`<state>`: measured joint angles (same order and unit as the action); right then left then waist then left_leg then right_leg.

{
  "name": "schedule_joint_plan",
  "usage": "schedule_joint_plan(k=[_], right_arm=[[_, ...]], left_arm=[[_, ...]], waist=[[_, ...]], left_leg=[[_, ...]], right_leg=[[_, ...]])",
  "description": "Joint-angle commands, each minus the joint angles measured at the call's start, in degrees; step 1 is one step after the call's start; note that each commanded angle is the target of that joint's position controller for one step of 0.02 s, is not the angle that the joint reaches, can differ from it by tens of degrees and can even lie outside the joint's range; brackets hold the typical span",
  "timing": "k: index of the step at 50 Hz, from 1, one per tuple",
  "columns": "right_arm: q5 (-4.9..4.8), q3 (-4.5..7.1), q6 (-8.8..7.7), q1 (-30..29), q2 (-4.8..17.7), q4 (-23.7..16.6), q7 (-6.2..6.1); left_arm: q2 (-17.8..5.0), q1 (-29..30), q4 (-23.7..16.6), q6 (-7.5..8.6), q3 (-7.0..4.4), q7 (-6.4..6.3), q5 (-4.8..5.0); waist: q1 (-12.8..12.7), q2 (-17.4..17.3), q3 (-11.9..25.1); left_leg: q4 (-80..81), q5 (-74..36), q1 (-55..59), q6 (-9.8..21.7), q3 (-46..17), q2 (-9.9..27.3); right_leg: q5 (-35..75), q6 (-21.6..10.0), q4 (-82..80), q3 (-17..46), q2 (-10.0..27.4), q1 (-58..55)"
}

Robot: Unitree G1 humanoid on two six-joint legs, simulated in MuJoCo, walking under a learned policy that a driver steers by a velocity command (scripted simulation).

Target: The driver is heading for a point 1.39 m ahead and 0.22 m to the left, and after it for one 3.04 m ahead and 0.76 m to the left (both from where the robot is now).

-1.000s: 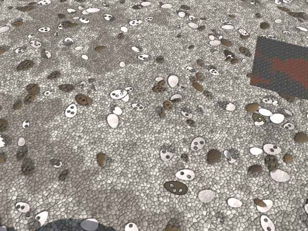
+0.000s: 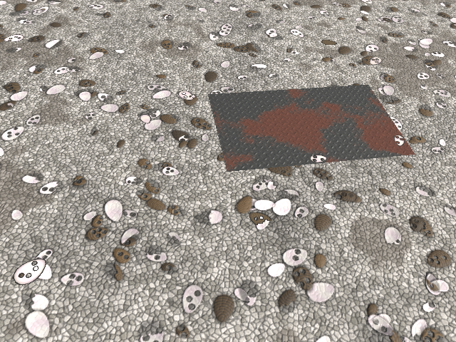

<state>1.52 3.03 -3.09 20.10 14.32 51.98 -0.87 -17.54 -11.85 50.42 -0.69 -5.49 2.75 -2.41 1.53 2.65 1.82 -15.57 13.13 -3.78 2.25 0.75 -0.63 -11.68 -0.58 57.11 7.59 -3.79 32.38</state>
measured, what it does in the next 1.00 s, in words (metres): walks ahead: right foot, then left foot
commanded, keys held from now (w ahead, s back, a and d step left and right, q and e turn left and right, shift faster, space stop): w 0.38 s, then no key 0.10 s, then q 0.52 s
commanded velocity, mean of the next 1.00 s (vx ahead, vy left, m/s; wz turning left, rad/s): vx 0.27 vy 0.00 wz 0.12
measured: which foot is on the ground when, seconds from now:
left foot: down 0.00-0.24, up 0.26-0.70, down 0.72-1.00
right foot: up 0.00-0.22, down 0.24-0.72, up 0.74-1.00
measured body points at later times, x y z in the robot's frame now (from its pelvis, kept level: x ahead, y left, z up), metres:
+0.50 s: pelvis +0.21 -0.06 +0.00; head +0.23 -0.08 +0.45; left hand +0.24 +0.19 -0.14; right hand +0.26 -0.32 -0.15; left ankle +0.27 +0.08 -0.68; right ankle +0.17 -0.13 -0.75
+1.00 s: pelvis +0.32 -0.04 -0.02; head +0.36 -0.02 +0.43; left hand +0.39 +0.22 -0.16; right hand +0.44 -0.31 -0.14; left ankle +0.40 +0.01 -0.75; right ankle +0.37 -0.21 -0.69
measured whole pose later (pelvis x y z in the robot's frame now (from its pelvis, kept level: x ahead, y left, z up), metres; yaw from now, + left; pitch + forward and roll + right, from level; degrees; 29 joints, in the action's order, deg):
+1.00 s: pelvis +0.32 -0.04 -0.02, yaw +11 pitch +1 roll -1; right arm 0.9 4.0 1.1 12.5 14.3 51.0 -0.2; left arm -13.6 -7.5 50.8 -2.0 -2.4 -2.3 -1.4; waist 1.9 0.7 -4.5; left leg -24.2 4.3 -20.0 6.8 -2.9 -7.4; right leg -22.2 1.8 56.8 4.1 1.0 29.0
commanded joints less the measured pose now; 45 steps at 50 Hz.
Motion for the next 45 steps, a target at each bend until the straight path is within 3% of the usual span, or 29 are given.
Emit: schedule_joint_plan(k=[1,5,8,10,11,12,13,14,15,16,17,19,22,24,27,30,32,34,35,36,37,38,40,41,43,45], right_arm=[[-0.27,1.63,-1.60,3.53,7.36,-0.30,0.39],[-0.38,1.44,-1.74,6.57,7.08,1.81,0.71],[0.05,1.52,-1.43,9.32,7.66,3.58,1.06],[-0.11,1.66,-1.15,8.68,8.43,4.09,1.10],[-0.50,1.51,-1.00,7.39,8.31,4.20,1.04],[-0.94,1.10,-1.04,6.56,7.38,3.89,1.05],[-1.77,-0.21,-1.26,5.55,3.50,0.84,1.42],[-1.50,-0.27,-1.23,7.97,1.58,0.12,1.34],[-0.41,1.22,-0.72,3.88,6.80,0.61,0.91],[-0.48,1.06,-1.09,2.12,5.41,0.24,1.45],[-0.59,0.78,-1.11,1.71,3.88,0.70,1.67],[0.63,0.70,0.08,3.34,2.65,1.82,2.19],[0.78,0.97,1.10,2.72,1.88,1.87,2.33],[0.64,0.78,1.31,-0.64,1.17,0.93,2.15],[-0.16,-0.23,1.28,-5.89,-0.23,-0.20,2.01],[-0.11,-0.67,1.18,-9.23,0.17,-0.97,1.66],[0.38,-0.36,0.94,-8.73,1.52,-1.21,1.55],[0.61,0.34,0.35,-3.41,2.92,0.28,1.32],[0.77,0.78,-0.34,1.31,3.41,1.67,1.16],[0.98,2.07,-0.87,5.25,8.23,1.83,0.78],[0.23,3.04,-0.39,3.52,13.08,0.69,0.72],[-2.84,3.22,0.64,2.93,12.41,0.03,1.18],[-1.75,2.02,2.46,-5.73,6.93,-2.37,0.72],[-1.31,1.65,3.00,-7.15,5.55,-2.76,0.42],[-0.77,1.70,3.32,-7.32,5.46,-2.94,0.17],[-0.63,2.25,3.13,-6.89,6.99,-3.21,0.40]], left_arm=[[-1.98,6.89,-4.01,1.09,0.32,0.18,0.02],[0.19,14.52,-6.31,1.82,1.98,0.72,0.09],[0.64,17.11,-7.26,2.33,2.78,0.61,0.44],[-0.11,12.67,-6.10,2.82,2.58,-0.05,0.76],[-0.56,5.84,-3.63,3.31,2.17,-0.63,0.74],[-3.14,-3.55,-0.34,4.09,1.15,-1.49,0.10],[-8.40,-14.04,1.03,4.63,-0.13,-2.48,-1.18],[-12.82,-16.32,2.36,4.13,-1.10,-2.80,0.08],[-9.05,-11.11,1.80,3.83,-0.24,-2.73,1.31],[-5.36,-5.64,0.89,3.98,0.83,-2.47,1.45],[-2.59,-2.28,0.34,4.29,1.59,-2.23,1.43],[-0.34,-1.04,0.83,5.01,2.37,-2.51,1.80],[-0.90,-4.41,3.09,6.36,2.61,-2.82,2.15],[-0.76,-5.91,4.30,6.43,2.93,-2.86,2.00],[0.04,-5.72,5.13,6.14,3.61,-3.33,1.65],[-0.68,-7.21,6.32,5.88,3.71,-4.16,1.70],[-1.73,-6.78,6.59,5.46,3.36,-4.96,1.90],[-2.94,-6.10,6.56,4.81,2.80,-5.70,2.05],[-3.52,-5.58,6.35,4.41,2.52,-5.77,2.26],[-3.98,-6.69,4.89,4.41,2.27,-5.74,2.27],[2.28,-13.14,3.70,3.83,3.26,-5.27,2.63],[0.09,-13.11,3.84,2.67,3.01,-4.94,1.22],[-1.08,-5.04,2.01,1.85,2.38,-4.77,0.86],[-1.52,-3.26,1.34,1.45,2.16,-4.82,0.67],[-0.30,-4.74,1.42,-0.02,2.32,-4.88,0.38],[0.45,-5.06,1.10,-0.75,2.36,-5.03,0.77]], waist=[[1.72,-9.46,-7.52],[3.41,-11.39,-7.75],[3.88,-12.62,-7.62],[0.80,-12.46,-6.34],[-3.00,-10.36,-3.65],[-6.85,-7.02,2.19],[-10.92,2.08,11.19],[-9.05,11.96,13.84],[-7.55,2.92,5.90],[-5.11,1.86,0.16],[-3.36,1.40,-2.54],[-0.83,3.11,-4.46],[0.96,1.50,-5.04],[0.93,1.98,-5.51],[0.02,3.23,-5.75],[-1.23,2.87,-4.89],[-0.53,2.42,-4.16],[1.52,1.61,-1.95],[3.95,-0.29,0.01],[5.19,-6.61,4.48],[-0.51,-16.45,10.07],[0.42,-10.71,15.45],[-0.70,-3.99,1.08],[-1.41,-3.70,-1.50],[-2.38,-5.21,-0.40],[-2.47,-5.20,1.47]], left_leg=[[8.71,2.04,5.81,7.21,-12.23,13.00],[7.03,-8.33,4.55,7.54,-8.04,12.62],[3.65,-17.99,2.94,7.77,-6.74,13.40],[-0.35,-27.02,1.65,7.25,-6.73,14.64],[-7.16,-34.18,-0.16,6.08,-4.34,13.26],[-18.07,-33.78,-5.52,4.45,-0.97,10.34],[-36.12,-14.22,-19.86,2.11,2.37,6.44],[-49.65,18.18,-32.55,1.59,2.15,-1.06],[-53.59,14.36,-35.65,2.72,-2.87,2.86],[-52.01,9.04,-35.04,3.04,-3.08,4.86],[-49.28,5.66,-32.53,2.73,-2.69,6.23],[-46.44,2.89,-28.90,1.18,-1.57,7.06],[-44.51,1.34,-27.91,-1.08,0.56,5.49],[-40.76,-1.56,-28.49,-1.88,1.38,4.97],[-30.20,-7.90,-24.69,-1.13,2.74,3.20],[-23.99,-11.21,-21.32,0.59,3.58,1.27],[-21.89,-7.88,-19.85,2.30,3.90,0.19],[-17.78,-4.98,-15.00,4.27,4.57,-2.00],[-11.66,-10.98,-9.25,5.37,3.93,-2.37],[-10.79,-36.12,0.04,8.44,-6.57,6.13],[-14.17,-71.08,11.53,18.76,-25.91,21.68],[-9.75,-55.94,9.78,22.23,-29.72,22.51],[-3.06,-27.94,-4.90,18.41,-23.90,16.70],[-1.17,-23.06,-8.72,16.12,-21.57,13.96],[-0.11,-19.64,-12.41,13.79,-18.29,10.46],[-0.29,-18.07,-12.14,12.86,-17.98,9.26]], right_leg=[[1.57,1.31,-4.74,-0.89,1.51,12.50],[1.81,1.52,-16.39,-8.92,4.34,6.07],[-2.57,-0.60,-22.66,-12.92,3.14,-1.75],[-3.03,-3.08,-26.77,-13.93,1.44,-10.26],[0.13,-4.39,-31.47,-14.20,0.12,-19.73],[1.18,-5.96,-32.38,-11.05,2.10,-33.50],[-11.69,-10.12,-35.94,8.05,18.01,-50.19],[-10.48,-14.88,-42.95,29.60,28.95,-53.74],[-10.48,-13.75,-42.25,23.87,25.58,-46.71],[-5.84,-12.53,-43.34,16.49,22.55,-39.14],[-1.56,-10.87,-45.33,10.96,19.24,-33.52],[4.71,-9.36,-47.61,4.28,15.13,-28.39],[33.38,-10.90,-45.67,-1.53,14.92,-26.94],[43.11,-10.77,-44.48,-4.86,14.31,-26.13],[44.87,-8.75,-44.00,-10.42,12.44,-24.64],[45.36,-7.99,-41.55,-11.72,13.68,-27.39],[48.73,-7.76,-36.58,-11.68,15.23,-30.02],[51.65,-7.00,-26.56,-11.66,15.45,-31.87],[46.05,-5.63,-17.15,-13.03,13.70,-30.39],[26.23,-3.03,-0.83,-15.44,9.38,-22.80],[-25.43,-0.77,18.42,-14.54,-2.00,-7.67],[-24.45,-0.79,21.31,-5.77,0.23,-5.83],[-17.53,-0.39,17.86,-4.96,3.96,-1.66],[-15.03,0.00,14.02,-4.89,4.99,-2.20],[-11.93,0.87,9.58,-5.58,4.52,-6.24],[-11.07,1.70,6.34,-5.64,4.00,-6.79]])
Velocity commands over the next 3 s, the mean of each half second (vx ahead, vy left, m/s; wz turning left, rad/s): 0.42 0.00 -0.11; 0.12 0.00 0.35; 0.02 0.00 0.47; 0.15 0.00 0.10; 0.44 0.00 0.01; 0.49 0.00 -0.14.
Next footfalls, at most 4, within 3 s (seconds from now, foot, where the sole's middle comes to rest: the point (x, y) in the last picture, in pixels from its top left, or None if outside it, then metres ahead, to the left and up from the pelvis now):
0.24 right None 0.21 -0.13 -0.79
0.72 left None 0.44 0.01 -0.79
1.26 right None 0.41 -0.17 -0.79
1.68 left None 0.30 0.02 -0.79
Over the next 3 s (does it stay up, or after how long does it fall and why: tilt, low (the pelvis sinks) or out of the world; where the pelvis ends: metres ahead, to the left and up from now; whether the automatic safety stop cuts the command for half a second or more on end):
stays up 0.84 0.15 -0.01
